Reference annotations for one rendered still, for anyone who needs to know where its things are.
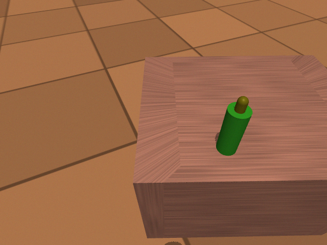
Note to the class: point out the bottle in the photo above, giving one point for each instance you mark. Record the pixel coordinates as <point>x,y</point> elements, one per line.
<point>235,121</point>

